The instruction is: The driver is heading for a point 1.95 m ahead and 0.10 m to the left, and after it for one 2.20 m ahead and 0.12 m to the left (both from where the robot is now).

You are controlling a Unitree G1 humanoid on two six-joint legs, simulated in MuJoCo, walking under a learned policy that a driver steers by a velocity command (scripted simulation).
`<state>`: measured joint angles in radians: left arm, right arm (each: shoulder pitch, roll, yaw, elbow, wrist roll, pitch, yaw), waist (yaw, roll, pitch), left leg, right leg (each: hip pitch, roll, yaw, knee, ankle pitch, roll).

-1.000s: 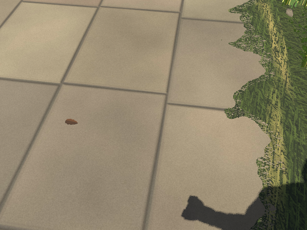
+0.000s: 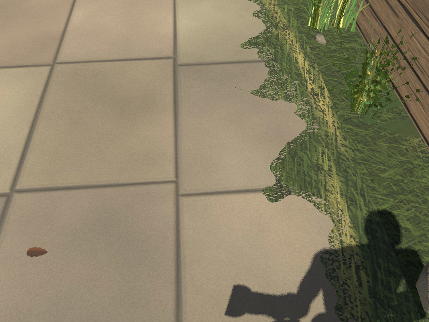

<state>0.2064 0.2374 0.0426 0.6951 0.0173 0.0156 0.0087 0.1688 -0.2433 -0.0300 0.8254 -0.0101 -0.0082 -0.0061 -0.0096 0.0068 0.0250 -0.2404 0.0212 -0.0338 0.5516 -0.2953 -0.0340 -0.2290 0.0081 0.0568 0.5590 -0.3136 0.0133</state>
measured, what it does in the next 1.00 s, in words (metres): stands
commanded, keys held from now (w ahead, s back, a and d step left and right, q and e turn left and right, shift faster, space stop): no key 1.00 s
